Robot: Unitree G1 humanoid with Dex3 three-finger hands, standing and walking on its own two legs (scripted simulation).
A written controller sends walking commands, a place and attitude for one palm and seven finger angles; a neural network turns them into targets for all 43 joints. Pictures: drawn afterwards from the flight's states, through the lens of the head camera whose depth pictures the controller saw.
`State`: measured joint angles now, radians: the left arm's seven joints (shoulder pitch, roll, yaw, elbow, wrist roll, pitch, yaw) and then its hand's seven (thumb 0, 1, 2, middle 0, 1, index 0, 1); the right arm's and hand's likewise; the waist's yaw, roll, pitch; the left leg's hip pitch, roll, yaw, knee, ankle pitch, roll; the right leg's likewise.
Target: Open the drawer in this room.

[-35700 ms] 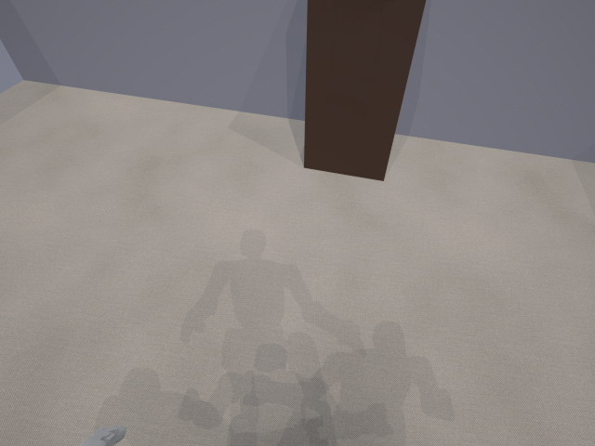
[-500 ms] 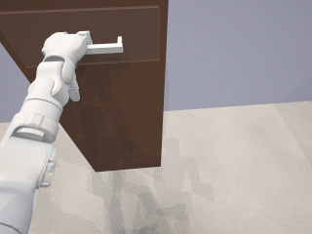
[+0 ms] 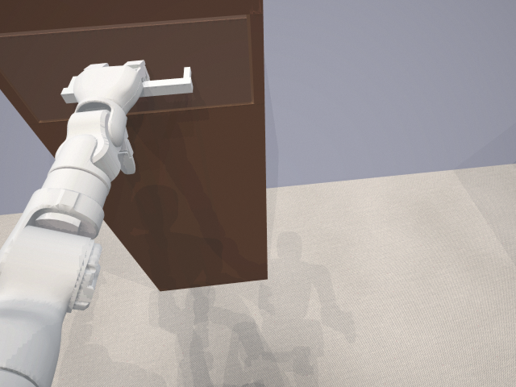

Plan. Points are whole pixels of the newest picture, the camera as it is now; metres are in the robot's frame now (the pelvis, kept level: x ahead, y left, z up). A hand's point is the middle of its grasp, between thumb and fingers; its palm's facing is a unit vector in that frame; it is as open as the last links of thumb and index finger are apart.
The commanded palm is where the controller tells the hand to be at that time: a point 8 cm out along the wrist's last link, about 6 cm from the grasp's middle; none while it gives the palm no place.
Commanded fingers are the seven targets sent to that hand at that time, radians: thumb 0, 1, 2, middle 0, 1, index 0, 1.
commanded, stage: lower the fingers behind the handle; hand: left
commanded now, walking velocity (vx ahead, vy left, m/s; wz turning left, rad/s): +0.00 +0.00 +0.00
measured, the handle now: (130, 83) +0.55 +0.19 +0.19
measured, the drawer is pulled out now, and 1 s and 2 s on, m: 0.00 0.00 0.05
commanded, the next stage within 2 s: close the thumb around the handle in 0.08 s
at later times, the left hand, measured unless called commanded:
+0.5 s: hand (126, 117) +0.50 +0.19 +0.16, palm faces +0.00 +0.00 -1.00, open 11.0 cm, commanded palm +0.48 +0.19 +0.20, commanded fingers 0.00 0.45 0.71 -0.37 -1.30 -0.37 -1.30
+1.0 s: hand (126, 115) +0.51 +0.19 +0.16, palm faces +0.01 -0.01 -1.00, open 5.2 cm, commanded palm +0.48 +0.20 +0.20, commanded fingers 0.00 0.90 0.90 -0.40 -1.35 -0.40 -1.35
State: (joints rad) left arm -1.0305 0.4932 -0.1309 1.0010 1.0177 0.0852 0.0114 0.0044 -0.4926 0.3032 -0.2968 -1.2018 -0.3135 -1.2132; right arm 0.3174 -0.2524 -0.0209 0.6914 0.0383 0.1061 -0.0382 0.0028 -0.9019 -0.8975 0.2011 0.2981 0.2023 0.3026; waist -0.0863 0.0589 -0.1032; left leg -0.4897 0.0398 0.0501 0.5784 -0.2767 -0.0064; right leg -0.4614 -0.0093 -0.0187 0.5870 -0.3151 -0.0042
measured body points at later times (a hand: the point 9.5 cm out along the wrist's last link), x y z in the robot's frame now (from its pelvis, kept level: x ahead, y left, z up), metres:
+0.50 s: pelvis +0.01 +0.00 +0.00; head +0.05 -0.02 +0.45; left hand +0.50 +0.19 +0.21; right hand +0.07 -0.27 -0.14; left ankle +0.00 +0.13 -0.73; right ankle -0.02 -0.12 -0.73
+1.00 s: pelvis +0.00 +0.00 +0.00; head +0.05 -0.01 +0.45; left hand +0.50 +0.19 +0.21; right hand +0.04 -0.27 -0.13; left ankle +0.00 +0.13 -0.73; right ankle -0.02 -0.12 -0.73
